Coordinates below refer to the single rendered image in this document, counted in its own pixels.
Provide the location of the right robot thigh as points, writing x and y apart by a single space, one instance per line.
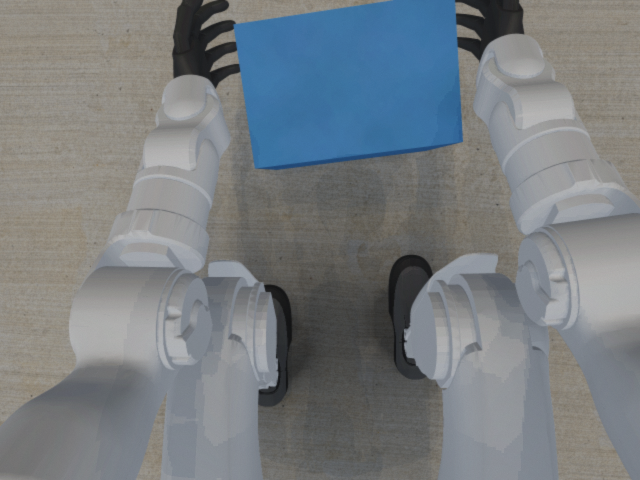
498 421

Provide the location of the left robot forearm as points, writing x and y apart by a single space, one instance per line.
166 218

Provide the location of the robot right hand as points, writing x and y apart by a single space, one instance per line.
502 17

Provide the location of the carton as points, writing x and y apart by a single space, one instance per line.
351 83

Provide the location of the right robot forearm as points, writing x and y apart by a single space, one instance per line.
544 150

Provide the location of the left robot upper arm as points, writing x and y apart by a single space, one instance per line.
132 330

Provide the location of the right robot foot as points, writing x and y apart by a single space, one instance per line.
407 277

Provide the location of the right robot upper arm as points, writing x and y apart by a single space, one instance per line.
583 279

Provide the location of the robot left hand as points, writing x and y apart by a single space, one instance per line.
190 42

